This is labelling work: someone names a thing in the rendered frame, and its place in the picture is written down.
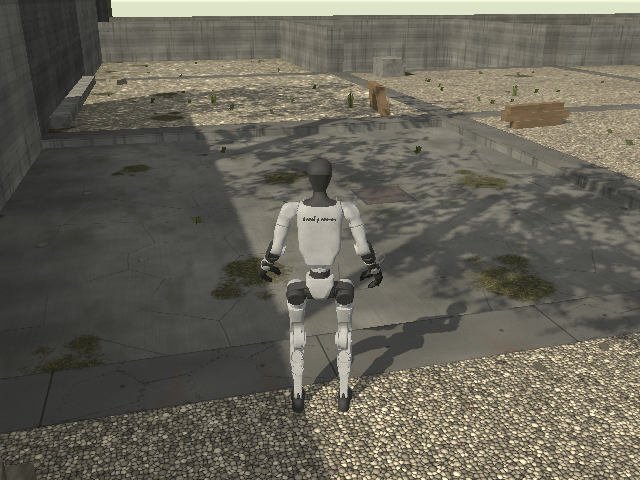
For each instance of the humanoid robot head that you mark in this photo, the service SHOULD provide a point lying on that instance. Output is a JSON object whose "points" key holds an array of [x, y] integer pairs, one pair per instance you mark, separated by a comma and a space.
{"points": [[319, 173]]}

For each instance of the right robot upper arm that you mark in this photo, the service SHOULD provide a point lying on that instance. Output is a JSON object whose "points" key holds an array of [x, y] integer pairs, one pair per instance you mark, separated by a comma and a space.
{"points": [[351, 212]]}

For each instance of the robot right shin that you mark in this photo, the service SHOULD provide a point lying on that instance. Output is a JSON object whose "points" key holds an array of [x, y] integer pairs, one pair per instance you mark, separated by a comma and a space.
{"points": [[344, 359]]}

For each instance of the left robot hand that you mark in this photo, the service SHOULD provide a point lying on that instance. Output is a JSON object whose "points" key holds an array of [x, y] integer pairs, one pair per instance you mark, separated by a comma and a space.
{"points": [[263, 276]]}

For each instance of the robot right forearm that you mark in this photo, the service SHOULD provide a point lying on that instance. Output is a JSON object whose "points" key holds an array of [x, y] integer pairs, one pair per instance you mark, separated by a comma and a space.
{"points": [[370, 260]]}

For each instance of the right robot hand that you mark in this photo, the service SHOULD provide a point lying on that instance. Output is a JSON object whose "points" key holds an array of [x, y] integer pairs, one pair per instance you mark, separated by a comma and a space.
{"points": [[378, 278]]}

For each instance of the robot left forearm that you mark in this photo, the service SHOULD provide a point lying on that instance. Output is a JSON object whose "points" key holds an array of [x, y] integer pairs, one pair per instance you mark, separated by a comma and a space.
{"points": [[270, 259]]}

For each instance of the left robot upper arm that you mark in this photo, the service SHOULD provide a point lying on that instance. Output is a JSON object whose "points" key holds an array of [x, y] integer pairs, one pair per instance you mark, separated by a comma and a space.
{"points": [[287, 212]]}

